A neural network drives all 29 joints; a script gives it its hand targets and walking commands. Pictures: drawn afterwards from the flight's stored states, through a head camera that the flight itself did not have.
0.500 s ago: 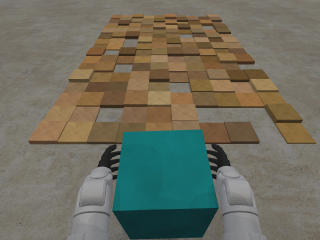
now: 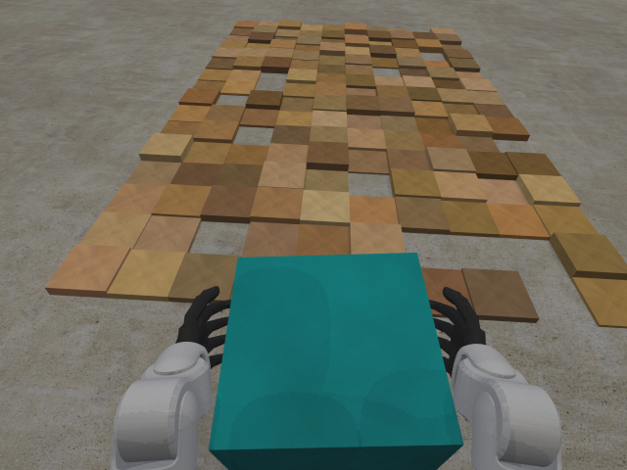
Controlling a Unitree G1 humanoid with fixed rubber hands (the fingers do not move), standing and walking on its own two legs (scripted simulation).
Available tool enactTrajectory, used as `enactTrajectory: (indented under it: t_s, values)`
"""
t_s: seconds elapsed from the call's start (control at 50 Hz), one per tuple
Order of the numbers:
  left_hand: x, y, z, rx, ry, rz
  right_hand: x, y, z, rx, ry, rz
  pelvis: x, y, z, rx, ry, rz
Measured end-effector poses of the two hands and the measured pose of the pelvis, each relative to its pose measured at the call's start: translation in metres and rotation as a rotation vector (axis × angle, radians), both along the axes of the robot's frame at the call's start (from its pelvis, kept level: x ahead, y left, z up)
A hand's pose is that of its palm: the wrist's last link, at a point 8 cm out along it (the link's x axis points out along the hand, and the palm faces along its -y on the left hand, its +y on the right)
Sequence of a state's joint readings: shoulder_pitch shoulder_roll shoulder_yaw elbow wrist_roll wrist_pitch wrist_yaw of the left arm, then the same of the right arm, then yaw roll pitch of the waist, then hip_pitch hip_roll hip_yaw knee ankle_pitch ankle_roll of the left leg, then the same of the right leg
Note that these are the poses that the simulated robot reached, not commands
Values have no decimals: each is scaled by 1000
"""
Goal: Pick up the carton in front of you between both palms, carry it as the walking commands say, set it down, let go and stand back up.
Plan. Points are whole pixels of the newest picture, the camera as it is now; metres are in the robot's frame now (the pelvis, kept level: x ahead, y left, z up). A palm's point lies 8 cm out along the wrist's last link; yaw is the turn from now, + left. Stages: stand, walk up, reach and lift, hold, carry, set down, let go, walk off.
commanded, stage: carry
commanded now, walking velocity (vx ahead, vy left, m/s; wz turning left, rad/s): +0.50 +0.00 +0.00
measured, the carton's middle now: (330, 380) +0.25 -0.01 +0.02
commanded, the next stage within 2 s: none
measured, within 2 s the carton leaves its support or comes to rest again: neither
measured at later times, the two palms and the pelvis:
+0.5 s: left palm (264, 193) +0.55 +0.10 +0.08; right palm (437, 202) +0.54 -0.20 +0.07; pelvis +0.30 -0.04 -0.02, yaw -1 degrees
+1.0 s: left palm (301, 84) +0.96 +0.05 +0.10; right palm (422, 93) +0.95 -0.25 +0.09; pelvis +0.63 -0.08 -0.03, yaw -3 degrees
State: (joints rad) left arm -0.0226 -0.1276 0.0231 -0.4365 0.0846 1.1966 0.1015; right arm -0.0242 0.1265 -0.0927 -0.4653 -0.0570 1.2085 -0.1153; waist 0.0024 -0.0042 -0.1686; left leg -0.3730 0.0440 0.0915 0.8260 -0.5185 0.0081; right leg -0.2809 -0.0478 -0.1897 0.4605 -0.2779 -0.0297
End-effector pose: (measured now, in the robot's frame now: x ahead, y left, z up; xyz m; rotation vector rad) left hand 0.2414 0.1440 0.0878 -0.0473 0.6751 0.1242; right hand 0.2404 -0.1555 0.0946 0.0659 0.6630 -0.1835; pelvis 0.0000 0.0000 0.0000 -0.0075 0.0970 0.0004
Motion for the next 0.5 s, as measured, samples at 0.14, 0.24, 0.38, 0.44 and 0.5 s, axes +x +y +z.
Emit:
enactTrajectory:
  t_s: [0.14, 0.24, 0.38, 0.44, 0.5]
  values:
    - [74, 19, 8, -5, -37, 35, 80, 20, 5, 2, -37, 22, 76, 14, -7, 25, -18, -40]
    - [142, 5, 13, 25, 25, -24, 126, 6, -6, 42, 24, -43, 130, 17, 1, 16, 7, -58]
    - [233, -25, 9, 26, 2, -50, 211, -24, -6, 36, 3, -67, 218, -8, 0, 9, 10, -39]
    - [272, -38, -1, 28, -37, -26, 259, -38, -15, 34, -35, -42, 263, -27, -16, 21, -13, -27]
    - [306, -47, -12, 41, -14, 3, 304, -47, -26, 43, -12, -11, 299, -43, -20, 14, -17, -23]
